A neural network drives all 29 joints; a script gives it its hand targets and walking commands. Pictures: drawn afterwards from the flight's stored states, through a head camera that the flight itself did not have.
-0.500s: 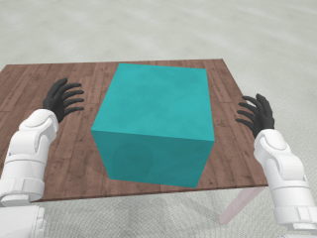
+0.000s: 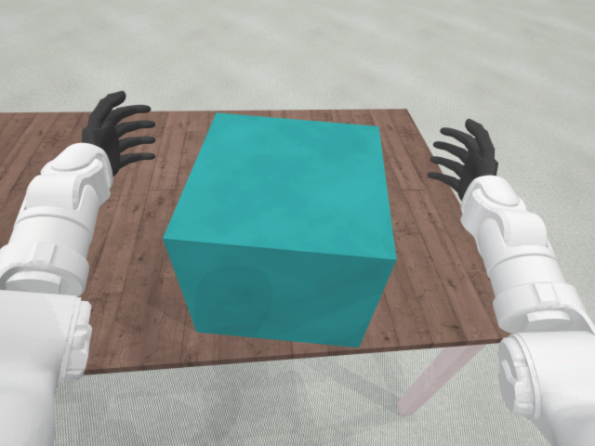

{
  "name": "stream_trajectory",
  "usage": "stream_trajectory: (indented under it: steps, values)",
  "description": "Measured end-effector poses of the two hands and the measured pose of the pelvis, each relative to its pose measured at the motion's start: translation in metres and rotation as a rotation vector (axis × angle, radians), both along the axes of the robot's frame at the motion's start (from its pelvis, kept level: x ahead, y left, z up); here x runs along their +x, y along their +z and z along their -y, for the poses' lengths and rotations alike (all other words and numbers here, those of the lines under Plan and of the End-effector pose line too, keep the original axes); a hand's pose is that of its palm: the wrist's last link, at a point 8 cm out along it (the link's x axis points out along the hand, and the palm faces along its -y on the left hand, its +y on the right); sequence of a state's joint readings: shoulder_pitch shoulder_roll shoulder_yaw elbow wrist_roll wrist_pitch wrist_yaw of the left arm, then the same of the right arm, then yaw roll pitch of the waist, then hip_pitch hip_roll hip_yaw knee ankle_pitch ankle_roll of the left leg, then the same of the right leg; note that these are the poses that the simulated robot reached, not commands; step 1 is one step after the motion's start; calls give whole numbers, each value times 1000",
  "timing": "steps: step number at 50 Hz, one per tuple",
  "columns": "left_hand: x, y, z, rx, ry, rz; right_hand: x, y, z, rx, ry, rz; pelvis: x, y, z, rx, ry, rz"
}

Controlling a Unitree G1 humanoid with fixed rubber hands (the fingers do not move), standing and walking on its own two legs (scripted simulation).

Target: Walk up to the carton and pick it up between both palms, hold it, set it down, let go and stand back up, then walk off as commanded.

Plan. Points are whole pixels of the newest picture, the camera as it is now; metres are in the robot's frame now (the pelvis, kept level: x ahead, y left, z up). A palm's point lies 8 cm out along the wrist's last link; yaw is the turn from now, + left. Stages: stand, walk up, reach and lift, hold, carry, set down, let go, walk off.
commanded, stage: reach and lift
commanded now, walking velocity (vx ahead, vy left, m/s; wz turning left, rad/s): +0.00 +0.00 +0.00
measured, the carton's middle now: (287, 229) +0.47 -0.04 +0.00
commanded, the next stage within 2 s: none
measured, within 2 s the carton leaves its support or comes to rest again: neither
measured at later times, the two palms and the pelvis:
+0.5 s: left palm (132, 204) +0.45 +0.19 +0.10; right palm (446, 223) +0.37 -0.26 +0.09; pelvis +0.00 +0.00 -0.01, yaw +0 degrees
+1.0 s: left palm (155, 228) +0.46 +0.17 +0.04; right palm (432, 242) +0.38 -0.25 +0.04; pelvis -0.02 -0.01 -0.03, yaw +1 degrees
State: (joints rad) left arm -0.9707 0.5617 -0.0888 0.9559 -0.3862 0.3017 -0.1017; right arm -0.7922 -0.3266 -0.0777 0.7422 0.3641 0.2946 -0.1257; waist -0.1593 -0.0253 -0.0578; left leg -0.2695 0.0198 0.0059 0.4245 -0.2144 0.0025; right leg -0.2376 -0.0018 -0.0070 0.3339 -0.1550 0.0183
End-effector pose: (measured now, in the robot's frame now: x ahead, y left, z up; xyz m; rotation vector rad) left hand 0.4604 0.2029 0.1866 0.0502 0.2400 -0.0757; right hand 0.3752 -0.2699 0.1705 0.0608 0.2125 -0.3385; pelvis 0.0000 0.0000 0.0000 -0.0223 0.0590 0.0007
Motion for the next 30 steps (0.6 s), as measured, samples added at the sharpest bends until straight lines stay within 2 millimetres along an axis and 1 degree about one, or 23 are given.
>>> stream_trajectory:
  steps: [7, 9, 12, 15, 19, 23, 27, 30]
  values:
    - [12, 8, 11, -3, 1, 13, 10, 10, 3, -9, -12, 4, 0, 0, 1, -2, 2, -30]
    - [13, 6, 13, -3, 1, 10, 11, 9, 4, -13, -16, -6, 0, 0, 2, -2, 3, -33]
    - [14, -2, 15, 8, -4, 2, 11, 2, 6, -17, -23, -18, 1, 0, 2, -2, 5, -35]
    - [12, -18, 17, 22, -12, -6, 8, -12, 5, -24, -23, -28, 1, -1, 3, -1, 5, -39]
    - [4, -48, 17, 43, -13, -28, 2, -42, 2, -19, -19, -56, 1, -2, 3, 0, 5, -51]
    - [-4, -77, 14, 56, 3, -43, -1, -71, -6, -13, -4, -75, 0, -4, 3, 1, 5, -93]
    - [-7, -97, 9, 70, 17, -42, -1, -91, -14, -11, 9, -78, -2, -8, 3, -3, 13, -146]
    - [-6, -106, 9, 72, 21, -34, 1, -99, -18, -15, 8, -71, -3, -12, 3, -7, 19, -184]
